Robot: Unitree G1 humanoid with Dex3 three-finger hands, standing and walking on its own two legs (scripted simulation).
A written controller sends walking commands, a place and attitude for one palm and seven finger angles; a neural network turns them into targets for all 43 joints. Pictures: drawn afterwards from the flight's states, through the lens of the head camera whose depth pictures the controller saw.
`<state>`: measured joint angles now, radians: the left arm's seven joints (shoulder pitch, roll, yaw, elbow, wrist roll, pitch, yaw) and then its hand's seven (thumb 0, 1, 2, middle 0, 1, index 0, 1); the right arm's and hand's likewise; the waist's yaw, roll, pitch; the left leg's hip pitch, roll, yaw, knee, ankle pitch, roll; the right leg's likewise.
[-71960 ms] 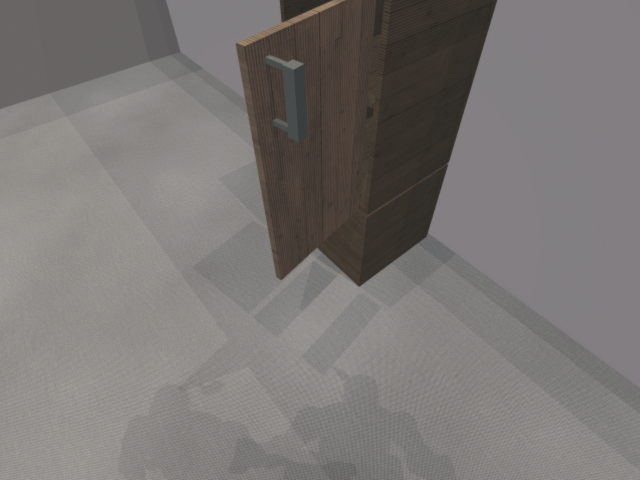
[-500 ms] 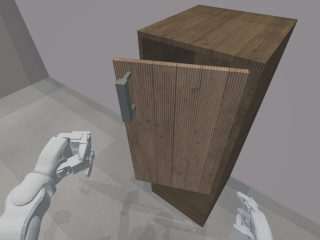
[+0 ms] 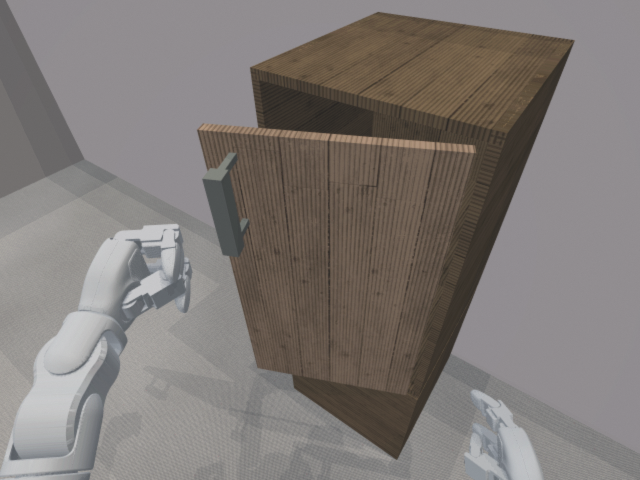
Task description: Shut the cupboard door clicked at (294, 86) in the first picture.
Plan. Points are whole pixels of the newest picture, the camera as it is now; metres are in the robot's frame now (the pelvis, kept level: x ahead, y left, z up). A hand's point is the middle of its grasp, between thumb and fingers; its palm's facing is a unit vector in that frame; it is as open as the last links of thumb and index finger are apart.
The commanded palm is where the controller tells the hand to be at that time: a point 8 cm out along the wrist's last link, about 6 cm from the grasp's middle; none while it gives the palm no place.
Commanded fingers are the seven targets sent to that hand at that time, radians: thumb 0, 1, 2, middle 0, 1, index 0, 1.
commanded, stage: bring the fist close to the handle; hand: left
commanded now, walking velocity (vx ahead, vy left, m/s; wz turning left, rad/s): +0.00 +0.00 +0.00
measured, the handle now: (231, 205) +0.41 +0.16 +0.16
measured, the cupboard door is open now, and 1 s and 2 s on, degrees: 24 24 4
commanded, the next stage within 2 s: push the door shut along its arc in 0.80 s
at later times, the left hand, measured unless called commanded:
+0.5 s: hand (225, 259) +0.31 +0.14 +0.16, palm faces -0.11 -0.99 -0.07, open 3.1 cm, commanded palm +0.29 +0.19 +0.17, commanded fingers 0.00 0.90 0.90 -1.30 -1.50 -1.30 -1.50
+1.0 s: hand (221, 253) +0.32 +0.14 +0.17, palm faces -0.09 -0.99 -0.08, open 3.1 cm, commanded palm +0.30 +0.19 +0.17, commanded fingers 0.00 0.90 0.90 -1.30 -1.50 -1.30 -1.50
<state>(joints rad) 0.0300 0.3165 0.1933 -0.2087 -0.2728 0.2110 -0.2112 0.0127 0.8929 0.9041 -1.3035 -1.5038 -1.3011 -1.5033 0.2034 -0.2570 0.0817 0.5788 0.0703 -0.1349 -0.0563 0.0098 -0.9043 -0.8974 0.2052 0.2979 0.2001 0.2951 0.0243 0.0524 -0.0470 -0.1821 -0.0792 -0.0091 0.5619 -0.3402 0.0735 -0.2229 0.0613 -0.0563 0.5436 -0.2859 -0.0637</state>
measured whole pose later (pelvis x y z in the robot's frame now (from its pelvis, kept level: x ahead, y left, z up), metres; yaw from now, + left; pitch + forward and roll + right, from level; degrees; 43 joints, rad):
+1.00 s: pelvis +0.00 +0.00 +0.00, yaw +0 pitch -2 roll +0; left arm -0.17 0.28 0.12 0.02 -0.24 0.18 -0.17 0.01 0.89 0.90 -1.30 -1.50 -1.30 -1.50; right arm 0.18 -0.26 0.08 0.57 0.08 -0.07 -0.06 0.01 -0.91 -0.90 0.20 0.30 0.20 0.29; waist 0.01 0.06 -0.03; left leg -0.16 -0.08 -0.01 0.53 -0.33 0.07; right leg -0.21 0.06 -0.05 0.52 -0.27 -0.07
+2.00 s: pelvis +0.00 +0.01 +0.00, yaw +0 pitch +4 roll +1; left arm -0.79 0.32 0.07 0.84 -0.23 -0.06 -0.39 0.01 0.90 0.90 -1.32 -1.50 -1.31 -1.50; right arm 0.29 -0.29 0.06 0.70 0.05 -0.11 -0.06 0.01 -0.91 -0.90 0.21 0.30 0.20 0.29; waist -0.06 0.02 -0.05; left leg -0.30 -0.11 0.00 0.55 -0.32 0.09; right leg -0.37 0.02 -0.05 0.60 -0.30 -0.05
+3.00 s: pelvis -0.01 -0.01 -0.01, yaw -1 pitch +9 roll +0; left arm -1.02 0.19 0.13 1.09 -0.10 -0.17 0.06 0.02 0.73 0.93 -1.30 -1.50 -1.31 -1.50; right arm 0.29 -0.23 0.04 0.71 0.03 -0.12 0.03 0.00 -0.91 -0.90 0.20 0.30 0.20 0.29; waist -0.10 0.03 -0.08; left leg -0.46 -0.07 0.01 0.64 -0.33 0.06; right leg -0.51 0.07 -0.06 0.62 -0.27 -0.08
